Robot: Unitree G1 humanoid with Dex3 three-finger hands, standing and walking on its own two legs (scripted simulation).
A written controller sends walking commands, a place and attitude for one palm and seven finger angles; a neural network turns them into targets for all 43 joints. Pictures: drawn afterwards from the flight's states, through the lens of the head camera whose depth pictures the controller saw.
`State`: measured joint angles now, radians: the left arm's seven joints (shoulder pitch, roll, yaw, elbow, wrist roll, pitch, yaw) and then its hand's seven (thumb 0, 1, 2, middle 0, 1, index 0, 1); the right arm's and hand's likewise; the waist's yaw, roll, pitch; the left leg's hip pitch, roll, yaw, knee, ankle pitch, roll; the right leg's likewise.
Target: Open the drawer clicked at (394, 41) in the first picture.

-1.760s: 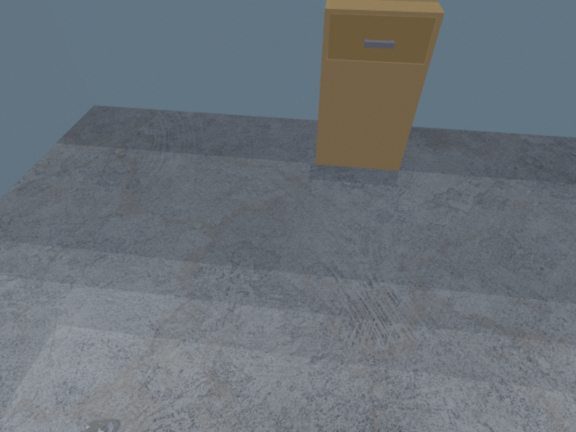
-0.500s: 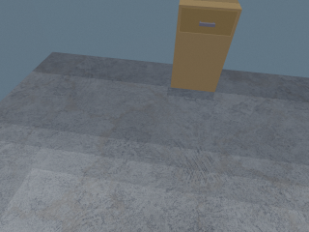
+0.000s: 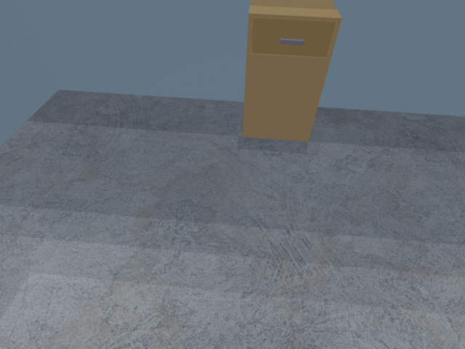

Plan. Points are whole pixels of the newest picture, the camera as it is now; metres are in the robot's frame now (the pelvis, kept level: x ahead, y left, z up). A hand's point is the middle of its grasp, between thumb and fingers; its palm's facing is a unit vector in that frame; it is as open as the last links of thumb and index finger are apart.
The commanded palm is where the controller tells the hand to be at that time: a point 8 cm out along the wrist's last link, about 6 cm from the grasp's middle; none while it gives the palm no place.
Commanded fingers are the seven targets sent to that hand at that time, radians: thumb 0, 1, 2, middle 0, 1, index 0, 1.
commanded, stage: walk to a spot facing it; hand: left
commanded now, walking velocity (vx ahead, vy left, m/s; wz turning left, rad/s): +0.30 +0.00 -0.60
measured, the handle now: (291, 40) +1.58 -0.18 -0.09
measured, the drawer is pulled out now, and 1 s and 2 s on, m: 0.00 0.00 0.00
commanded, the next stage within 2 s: turn to face it in 1.90 s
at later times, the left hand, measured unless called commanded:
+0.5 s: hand out of the picture +0.11 +0.16 -0.16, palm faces -0.12 -0.97 -0.19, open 7.4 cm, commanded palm none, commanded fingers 0.00 0.90 0.90 -0.20 -0.30 -0.20 -0.30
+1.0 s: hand (228, 190) +0.57 +0.06 -0.15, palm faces -0.53 -0.82 -0.21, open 7.4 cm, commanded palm none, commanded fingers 0.00 0.90 0.90 -0.20 -0.30 -0.20 -0.30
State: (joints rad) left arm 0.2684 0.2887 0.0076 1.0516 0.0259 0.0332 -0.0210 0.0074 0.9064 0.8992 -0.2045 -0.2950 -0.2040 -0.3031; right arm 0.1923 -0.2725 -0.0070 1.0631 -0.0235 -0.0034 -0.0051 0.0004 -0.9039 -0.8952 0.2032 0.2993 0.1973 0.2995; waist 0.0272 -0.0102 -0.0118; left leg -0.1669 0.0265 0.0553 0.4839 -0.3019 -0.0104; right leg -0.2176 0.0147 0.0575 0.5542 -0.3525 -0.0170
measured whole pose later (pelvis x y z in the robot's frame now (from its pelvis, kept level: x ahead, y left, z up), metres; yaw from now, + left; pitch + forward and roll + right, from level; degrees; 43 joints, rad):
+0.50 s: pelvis +0.15 -0.02 +0.00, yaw -14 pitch +1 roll +0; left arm 0.46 0.14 0.03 1.05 0.03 -0.05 0.00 0.01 0.90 0.90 -0.21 -0.30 -0.21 -0.30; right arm 0.10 -0.19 -0.06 0.94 -0.02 -0.02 0.02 0.00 -0.91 -0.90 0.20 0.30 0.19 0.30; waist 0.07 0.00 0.03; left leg -0.60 0.10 0.06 0.84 -0.19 -0.05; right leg -0.02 0.04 0.09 0.35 -0.35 -0.04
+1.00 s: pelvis +0.36 -0.04 +0.00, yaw -31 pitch +0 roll +0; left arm 0.09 0.23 0.08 0.93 0.04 0.02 -0.04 0.01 0.91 0.90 -0.20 -0.29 -0.20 -0.30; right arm 0.42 -0.21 -0.06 1.08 -0.03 -0.07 -0.02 0.00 -0.92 -0.90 0.20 0.30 0.19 0.30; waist -0.05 -0.02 0.05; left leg -0.03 0.08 0.33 0.38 -0.34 0.00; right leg -0.55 -0.11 -0.09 0.76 -0.19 0.00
